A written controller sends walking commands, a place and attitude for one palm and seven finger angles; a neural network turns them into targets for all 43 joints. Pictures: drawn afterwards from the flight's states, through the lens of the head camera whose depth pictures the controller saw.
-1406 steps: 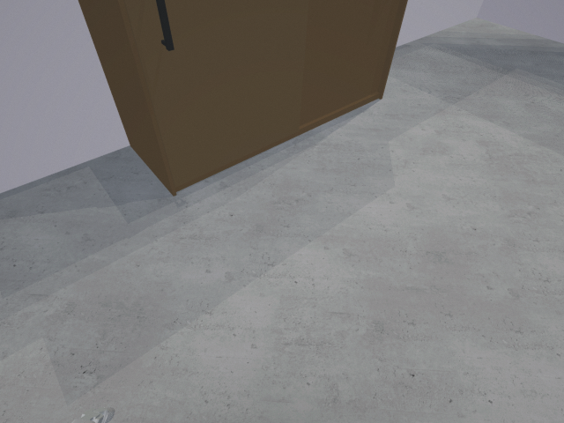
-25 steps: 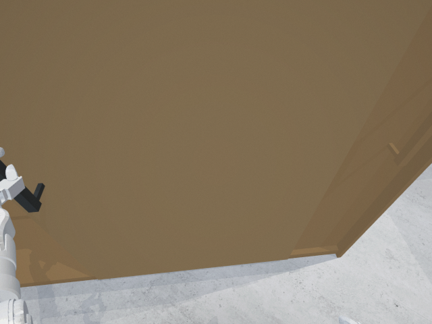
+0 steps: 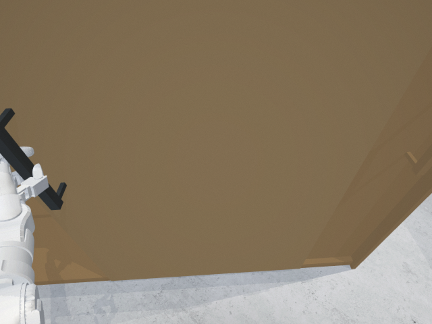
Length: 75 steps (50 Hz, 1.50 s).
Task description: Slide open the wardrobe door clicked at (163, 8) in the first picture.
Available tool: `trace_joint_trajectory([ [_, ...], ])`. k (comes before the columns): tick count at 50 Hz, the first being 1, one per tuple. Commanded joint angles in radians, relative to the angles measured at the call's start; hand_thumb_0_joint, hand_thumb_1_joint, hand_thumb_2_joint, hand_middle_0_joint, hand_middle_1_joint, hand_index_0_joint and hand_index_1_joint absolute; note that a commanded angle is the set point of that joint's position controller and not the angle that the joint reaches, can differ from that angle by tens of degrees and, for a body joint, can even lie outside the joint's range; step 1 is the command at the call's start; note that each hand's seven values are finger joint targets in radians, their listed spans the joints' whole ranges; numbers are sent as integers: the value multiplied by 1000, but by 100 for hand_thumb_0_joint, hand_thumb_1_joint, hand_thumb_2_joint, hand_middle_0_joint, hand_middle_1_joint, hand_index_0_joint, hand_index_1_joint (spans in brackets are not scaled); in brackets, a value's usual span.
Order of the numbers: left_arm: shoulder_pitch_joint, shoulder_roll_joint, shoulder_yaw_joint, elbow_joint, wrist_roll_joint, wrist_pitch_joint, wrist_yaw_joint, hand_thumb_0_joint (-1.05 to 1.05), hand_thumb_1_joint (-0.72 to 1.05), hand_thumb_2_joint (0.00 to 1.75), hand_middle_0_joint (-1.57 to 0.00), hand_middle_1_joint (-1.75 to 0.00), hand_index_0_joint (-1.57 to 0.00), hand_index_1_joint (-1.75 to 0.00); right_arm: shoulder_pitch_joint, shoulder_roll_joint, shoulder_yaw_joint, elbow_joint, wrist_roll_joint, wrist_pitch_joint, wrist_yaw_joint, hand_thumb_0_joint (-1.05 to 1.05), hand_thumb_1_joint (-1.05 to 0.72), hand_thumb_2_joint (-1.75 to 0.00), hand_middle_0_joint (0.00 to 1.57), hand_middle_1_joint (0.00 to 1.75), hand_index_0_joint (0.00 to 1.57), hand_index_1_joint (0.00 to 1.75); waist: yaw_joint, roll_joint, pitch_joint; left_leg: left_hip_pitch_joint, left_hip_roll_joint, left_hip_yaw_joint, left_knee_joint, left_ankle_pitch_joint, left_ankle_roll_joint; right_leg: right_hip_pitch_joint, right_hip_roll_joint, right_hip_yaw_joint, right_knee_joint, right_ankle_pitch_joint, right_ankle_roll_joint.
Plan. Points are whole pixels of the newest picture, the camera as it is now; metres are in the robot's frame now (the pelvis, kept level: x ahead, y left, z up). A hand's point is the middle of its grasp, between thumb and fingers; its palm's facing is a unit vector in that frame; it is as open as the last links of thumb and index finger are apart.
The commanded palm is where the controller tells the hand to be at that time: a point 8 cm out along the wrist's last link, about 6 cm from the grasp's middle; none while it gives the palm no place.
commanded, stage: stop walking and hold the door there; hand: left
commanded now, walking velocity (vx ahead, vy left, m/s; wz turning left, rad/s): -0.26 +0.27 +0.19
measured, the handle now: (34, 164) +0.39 +0.40 +0.08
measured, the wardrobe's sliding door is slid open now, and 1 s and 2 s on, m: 0.57 0.57 0.56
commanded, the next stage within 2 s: loosen the grip on the handle in 1.80 s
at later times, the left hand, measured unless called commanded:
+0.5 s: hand (35, 184) +0.34 +0.37 +0.08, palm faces +0.44 -0.85 -0.30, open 6.4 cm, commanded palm +0.30 +0.39 +0.07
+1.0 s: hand (36, 181) +0.34 +0.37 +0.09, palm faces +0.39 -0.89 -0.23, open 5.8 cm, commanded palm +0.30 +0.39 +0.07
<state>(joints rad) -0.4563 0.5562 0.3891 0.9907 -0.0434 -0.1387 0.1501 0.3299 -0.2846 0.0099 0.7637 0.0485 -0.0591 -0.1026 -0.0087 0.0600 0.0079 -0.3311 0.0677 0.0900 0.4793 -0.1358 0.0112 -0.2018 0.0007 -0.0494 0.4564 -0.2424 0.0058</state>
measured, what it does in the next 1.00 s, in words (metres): steps to the left: right foot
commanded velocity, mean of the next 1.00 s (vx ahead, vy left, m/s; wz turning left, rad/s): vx -0.01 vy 0.05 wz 0.05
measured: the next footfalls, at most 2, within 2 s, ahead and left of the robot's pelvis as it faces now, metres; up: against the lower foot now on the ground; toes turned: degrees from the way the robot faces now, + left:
right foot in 0.60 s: -0.12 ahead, -0.01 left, +0.00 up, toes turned -3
right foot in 1.10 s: -0.06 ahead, -0.05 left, +0.00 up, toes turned -3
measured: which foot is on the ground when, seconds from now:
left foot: down 0.00-1.00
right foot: down 0.00-0.24, up 0.26-0.58, down 0.60-0.76, up 0.78-1.00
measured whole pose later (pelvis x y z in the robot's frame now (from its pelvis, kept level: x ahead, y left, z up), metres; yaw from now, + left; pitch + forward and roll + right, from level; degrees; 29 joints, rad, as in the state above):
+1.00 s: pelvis -0.08 +0.08 +0.00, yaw +0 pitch -2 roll -2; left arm -0.63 0.51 0.27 0.98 -0.05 -0.09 0.11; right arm 0.31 -0.29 0.02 0.73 0.03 -0.09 -0.10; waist -0.06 0.01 0.07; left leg -0.33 0.03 0.16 0.35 -0.02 0.07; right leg -0.25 0.00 -0.04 0.70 -0.47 -0.02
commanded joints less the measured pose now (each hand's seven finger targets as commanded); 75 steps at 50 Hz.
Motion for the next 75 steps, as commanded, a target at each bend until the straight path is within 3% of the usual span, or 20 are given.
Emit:
trace_joint_trajectory([
  [1,-283,216,-29,-162,38,-55,-26,0,90,90,-45,-140,-45,-140,-56,-173,-73,-126,2,-11,-16,0,-90,-90,20,30,20,30,-18,-55,-195,133,53,-69,85,180,-8,-17,-218,164,-53,407,-52],
  [7,-300,185,-30,-215,37,-77,-26,0,90,90,-45,-140,-45,-140,-115,-156,-71,-132,7,-3,-13,0,-90,-90,20,30,20,30,4,-244,-113,-60,21,-151,200,-273,-25,34,-417,222,-3,574,-131],
  [11,-254,314,99,-267,44,-102,-5,0,90,90,-45,-140,-45,-140,-131,-192,-82,-128,-8,8,-33,0,-90,-90,20,30,20,30,12,-5,-174,166,139,-208,-36,541,36,-88,-177,1,241,316,13],
  [13,-264,128,-65,-315,35,-128,-42,0,90,90,-45,-140,-45,-140,-102,-152,-66,-156,-8,5,-2,0,-90,-90,20,30,20,30,-5,179,-245,230,224,-276,-121,579,121,-154,-61,-16,463,-394,17],
  [14,-317,32,-145,-412,26,-141,-56,0,90,90,-45,-140,-45,-140,-138,-134,-55,-177,-7,-17,4,0,-90,-90,20,30,20,30,2,198,-233,224,234,-306,-149,504,137,-186,-47,-15,555,-429,13],
  [23,-472,51,-172,-466,13,-60,-48,0,90,90,-45,-140,-45,-140,-102,-126,-42,-178,-8,-63,1,0,-90,-90,20,30,20,30,-14,89,-334,308,188,-279,-249,-108,96,-124,-12,-16,401,-299,-2],
  [27,-498,94,-151,-433,20,-37,-46,0,90,90,-45,-140,-45,-140,-77,-120,-29,-182,-23,-67,12,0,-90,-90,20,30,20,30,-1,153,-366,334,134,-228,-286,-236,-31,42,23,-49,18,-273,-48],
  [30,-470,147,-115,-338,20,-24,-64,0,90,90,-45,-140,-45,-140,-52,-140,-36,-187,-34,-52,17,0,-90,-90,20,30,20,30,-4,-19,-311,194,42,-118,-93,-89,-99,137,-105,95,-163,-152,-134],
  [32,-545,181,-85,-295,18,-16,-66,0,90,90,-45,-140,-45,-140,-54,-149,-37,-181,-9,-41,17,0,-90,-90,20,30,20,30,-16,-204,-258,149,18,-94,102,-69,-36,41,-257,184,-156,-27,-164],
  [35,-524,138,-97,-233,20,-9,-76,0,90,90,-45,-140,-45,-140,-62,-155,-36,-187,5,-31,9,0,-90,-90,20,30,20,30,-17,-191,-253,49,29,-72,68,26,32,201,-214,107,31,445,-79],
  [37,-523,128,-111,-233,20,-13,-86,0,90,90,-45,-140,-45,-140,-31,-178,-49,-167,4,-22,3,0,-90,-90,20,30,20,30,-32,-47,-318,288,80,-159,19,391,102,52,-112,37,220,393,-14],
  [38,-526,78,-153,-259,7,-19,-95,0,90,90,-45,-140,-45,-140,-29,-183,-51,-166,5,-20,7,0,-90,-90,20,30,20,30,-42,75,-335,383,177,-328,-16,383,165,-82,-34,41,340,78,4],
  [39,-498,32,-199,-226,-13,-16,-107,0,90,90,-45,-140,-45,-140,-36,-174,-43,-168,2,-23,12,0,-90,-90,20,30,20,30,-55,143,-291,349,258,-506,-160,113,186,-141,9,87,448,-318,-9],
  [40,-480,56,-167,-249,-5,-18,-94,0,90,90,-45,-140,-45,-140,-45,-165,-37,-158,-19,-33,5,0,-90,-90,20,30,20,30,-36,113,-262,295,293,-575,-268,-164,153,-158,4,124,513,-343,-20],
  [44,-501,168,-97,-254,11,-30,-54,0,90,90,-45,-140,-45,-140,-54,-171,-38,-129,-24,-35,-23,0,-90,-90,20,30,20,30,-10,85,-190,103,217,-330,-384,-453,4,-40,0,50,392,-240,-25],
  [52,-493,107,-148,-203,18,-45,-72,0,90,90,-45,-140,-45,-140,-2,-181,-53,-125,-25,-86,-8,0,-90,-90,20,30,20,30,-14,190,-249,179,124,-122,-344,-382,-53,105,39,-64,-2,-191,-29],
  [56,-463,193,-92,-145,28,-48,-85,0,90,90,-45,-140,-45,-140,8,-177,-56,-131,-36,-73,-4,0,-90,-90,20,30,20,30,-20,39,-244,187,52,-57,-100,-186,-45,62,-98,61,-170,-148,-86],
  [59,-530,190,-89,-102,30,-51,-86,0,90,90,-45,-140,-45,-140,-13,-179,-60,-115,-15,-53,-10,0,-90,-90,20,30,20,30,-40,-137,-176,222,31,-90,83,-137,-18,-158,-213,139,-172,-200,-113],
  [66,-422,160,-81,-136,24,-72,-84,0,90,90,-45,-140,-45,-140,-8,-187,-54,-108,-19,-51,-22,0,-90,-90,20,30,20,30,-14,89,-159,206,220,-389,-210,-96,92,-113,-14,32,87,-196,-11],
  [75,-386,250,-8,-104,27,-68,-80,0,90,90,-45,-140,-45,-140,-9,-174,-54,-125,-1,-41,-21,0,-90,-90,20,30,20,30,-15,-63,-229,182,86,-97,43,191,30,16,-145,125,-80,261,-27],
])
